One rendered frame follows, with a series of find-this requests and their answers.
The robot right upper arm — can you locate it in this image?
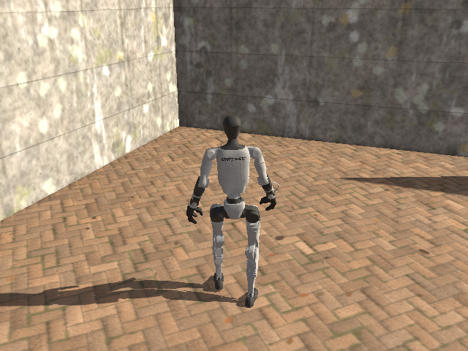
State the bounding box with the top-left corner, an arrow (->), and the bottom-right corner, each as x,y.
248,146 -> 269,186

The robot left shin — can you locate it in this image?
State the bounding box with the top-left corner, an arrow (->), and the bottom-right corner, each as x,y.
213,234 -> 223,280

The left robot hand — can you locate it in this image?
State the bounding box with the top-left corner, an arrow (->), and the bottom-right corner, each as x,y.
186,205 -> 203,224

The left robot forearm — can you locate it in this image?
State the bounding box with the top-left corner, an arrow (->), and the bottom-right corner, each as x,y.
189,177 -> 205,208

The left robot foot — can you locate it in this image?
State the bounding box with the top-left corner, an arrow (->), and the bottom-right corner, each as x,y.
214,273 -> 224,290

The robot left upper arm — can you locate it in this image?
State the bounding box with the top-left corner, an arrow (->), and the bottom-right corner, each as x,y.
198,147 -> 218,188

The right robot forearm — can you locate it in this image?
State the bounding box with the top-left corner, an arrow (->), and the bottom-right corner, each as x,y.
262,174 -> 275,200

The right robot hand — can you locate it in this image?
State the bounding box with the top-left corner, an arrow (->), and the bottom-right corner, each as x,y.
260,197 -> 276,211

